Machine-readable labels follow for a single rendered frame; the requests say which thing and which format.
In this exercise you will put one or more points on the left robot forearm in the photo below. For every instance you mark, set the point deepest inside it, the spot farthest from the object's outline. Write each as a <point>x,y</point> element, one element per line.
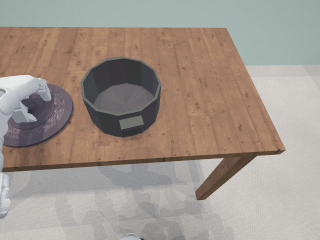
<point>9,101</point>

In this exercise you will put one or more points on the table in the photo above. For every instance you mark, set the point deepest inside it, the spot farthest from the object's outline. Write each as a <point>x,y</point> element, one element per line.
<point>209,106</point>

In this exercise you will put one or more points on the left robot upper arm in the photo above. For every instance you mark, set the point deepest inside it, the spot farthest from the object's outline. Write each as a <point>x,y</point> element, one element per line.
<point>4,195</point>

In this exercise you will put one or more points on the robot left hand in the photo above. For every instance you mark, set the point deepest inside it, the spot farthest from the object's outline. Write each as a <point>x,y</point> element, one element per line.
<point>24,86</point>

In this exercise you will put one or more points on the robot left shin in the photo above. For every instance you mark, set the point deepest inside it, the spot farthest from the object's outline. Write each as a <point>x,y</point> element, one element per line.
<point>131,234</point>

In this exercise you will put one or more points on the pot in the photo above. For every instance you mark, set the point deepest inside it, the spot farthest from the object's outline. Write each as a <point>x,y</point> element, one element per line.
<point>122,96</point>

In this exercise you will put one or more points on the lid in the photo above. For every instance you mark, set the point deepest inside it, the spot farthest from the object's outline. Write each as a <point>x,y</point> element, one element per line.
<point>52,116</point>

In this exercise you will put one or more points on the knob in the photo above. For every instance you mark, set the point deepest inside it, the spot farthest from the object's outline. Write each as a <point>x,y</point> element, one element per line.
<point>31,104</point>

